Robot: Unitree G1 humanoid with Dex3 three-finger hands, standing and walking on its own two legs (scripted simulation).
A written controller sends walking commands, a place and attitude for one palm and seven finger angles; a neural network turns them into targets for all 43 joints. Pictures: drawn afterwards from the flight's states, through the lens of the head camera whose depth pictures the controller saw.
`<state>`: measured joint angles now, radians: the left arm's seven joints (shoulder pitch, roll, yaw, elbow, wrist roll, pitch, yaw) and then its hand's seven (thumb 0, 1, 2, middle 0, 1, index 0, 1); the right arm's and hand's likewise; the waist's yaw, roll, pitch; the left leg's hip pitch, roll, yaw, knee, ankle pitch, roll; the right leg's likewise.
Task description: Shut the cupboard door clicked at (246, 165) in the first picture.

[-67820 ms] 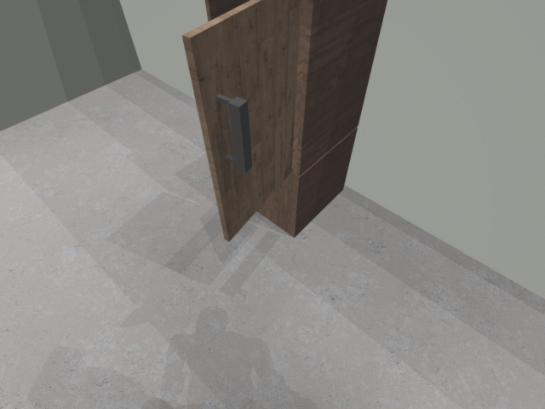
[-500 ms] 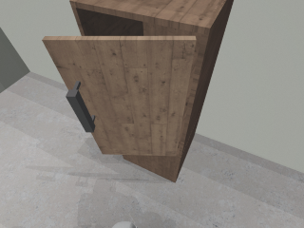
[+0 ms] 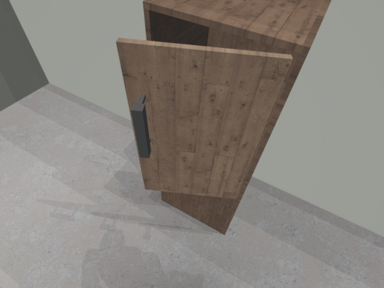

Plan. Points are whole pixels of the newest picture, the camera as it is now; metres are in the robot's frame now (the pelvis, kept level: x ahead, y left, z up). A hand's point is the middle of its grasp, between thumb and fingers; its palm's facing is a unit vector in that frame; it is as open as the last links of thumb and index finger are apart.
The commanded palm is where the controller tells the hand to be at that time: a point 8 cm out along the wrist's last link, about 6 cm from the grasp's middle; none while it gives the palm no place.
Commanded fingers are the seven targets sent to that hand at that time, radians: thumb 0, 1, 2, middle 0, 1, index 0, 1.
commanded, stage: come to a stop and stand still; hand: left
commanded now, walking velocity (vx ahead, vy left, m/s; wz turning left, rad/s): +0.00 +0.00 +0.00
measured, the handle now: (144, 127) +0.48 +0.17 +0.04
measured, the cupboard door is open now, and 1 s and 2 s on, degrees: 24 24 24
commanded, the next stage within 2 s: look again from close up in 0.46 s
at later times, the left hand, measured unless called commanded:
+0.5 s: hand out of the picture -0.03 +0.15 -0.18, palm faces +0.01 -0.99 -0.14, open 7.3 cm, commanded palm none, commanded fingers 0.00 0.90 0.90 -0.20 -0.30 -0.20 -0.30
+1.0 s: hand out of the picture -0.05 +0.18 -0.18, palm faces +0.03 -0.99 -0.17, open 7.3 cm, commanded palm none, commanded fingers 0.00 0.90 0.90 -0.20 -0.30 -0.20 -0.30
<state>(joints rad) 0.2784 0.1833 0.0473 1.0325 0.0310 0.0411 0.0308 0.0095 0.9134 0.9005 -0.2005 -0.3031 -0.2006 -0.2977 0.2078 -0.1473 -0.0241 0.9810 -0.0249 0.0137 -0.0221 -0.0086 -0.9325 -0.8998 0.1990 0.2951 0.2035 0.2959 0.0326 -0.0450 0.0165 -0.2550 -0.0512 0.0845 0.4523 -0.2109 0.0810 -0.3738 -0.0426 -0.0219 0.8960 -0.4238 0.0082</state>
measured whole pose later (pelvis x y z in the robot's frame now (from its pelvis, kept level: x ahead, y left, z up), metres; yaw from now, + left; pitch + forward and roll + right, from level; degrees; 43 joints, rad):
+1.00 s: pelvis -0.04 +0.01 +0.00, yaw +0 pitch -1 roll -1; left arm 0.36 0.15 -0.01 1.04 0.02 -0.02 0.05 0.01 0.91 0.90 -0.20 -0.30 -0.20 -0.30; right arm 0.28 -0.16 0.00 1.04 -0.02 0.00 -0.01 0.01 -0.92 -0.90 0.20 0.29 0.20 0.30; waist 0.00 -0.02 -0.01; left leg -0.31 -0.04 0.08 0.49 -0.16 0.09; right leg -0.17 0.00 -0.05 0.51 -0.31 0.00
